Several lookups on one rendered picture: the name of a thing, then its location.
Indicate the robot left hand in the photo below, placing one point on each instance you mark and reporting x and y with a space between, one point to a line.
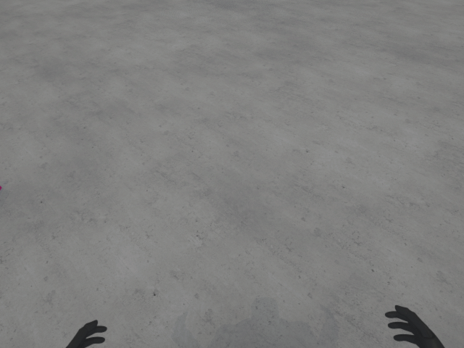
80 340

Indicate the robot right hand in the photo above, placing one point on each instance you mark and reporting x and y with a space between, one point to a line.
423 336

